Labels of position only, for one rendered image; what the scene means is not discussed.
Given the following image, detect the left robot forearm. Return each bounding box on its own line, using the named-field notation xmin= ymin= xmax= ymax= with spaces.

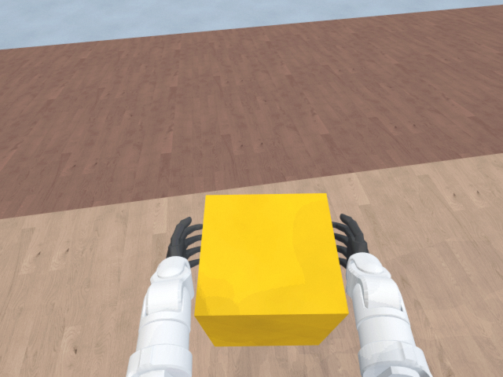
xmin=126 ymin=256 xmax=194 ymax=377

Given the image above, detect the right robot hand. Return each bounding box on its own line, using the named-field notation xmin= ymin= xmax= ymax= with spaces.
xmin=332 ymin=214 xmax=369 ymax=269

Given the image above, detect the left robot hand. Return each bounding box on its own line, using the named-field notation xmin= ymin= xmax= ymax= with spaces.
xmin=166 ymin=217 xmax=203 ymax=268

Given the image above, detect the carton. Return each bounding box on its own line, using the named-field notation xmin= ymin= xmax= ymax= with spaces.
xmin=194 ymin=193 xmax=349 ymax=346

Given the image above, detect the right robot forearm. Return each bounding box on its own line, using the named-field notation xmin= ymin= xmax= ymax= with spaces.
xmin=346 ymin=252 xmax=433 ymax=377

